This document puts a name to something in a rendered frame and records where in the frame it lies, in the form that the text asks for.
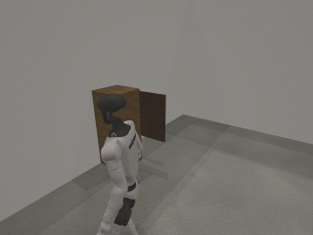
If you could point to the right robot upper arm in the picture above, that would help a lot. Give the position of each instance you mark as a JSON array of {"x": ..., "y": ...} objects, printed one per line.
[{"x": 138, "y": 141}]

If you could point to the left robot thigh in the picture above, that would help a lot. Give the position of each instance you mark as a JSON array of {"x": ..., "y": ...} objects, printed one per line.
[{"x": 122, "y": 217}]

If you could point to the humanoid robot head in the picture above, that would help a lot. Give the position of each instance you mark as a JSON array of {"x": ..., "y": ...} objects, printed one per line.
[{"x": 112, "y": 103}]

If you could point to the left robot upper arm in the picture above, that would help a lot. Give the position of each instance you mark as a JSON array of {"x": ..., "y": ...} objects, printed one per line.
[{"x": 111, "y": 156}]

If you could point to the cupboard door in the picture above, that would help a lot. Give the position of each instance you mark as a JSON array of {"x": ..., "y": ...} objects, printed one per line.
[{"x": 152, "y": 115}]

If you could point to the left robot forearm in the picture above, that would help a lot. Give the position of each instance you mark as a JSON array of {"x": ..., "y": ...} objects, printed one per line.
[{"x": 115, "y": 203}]

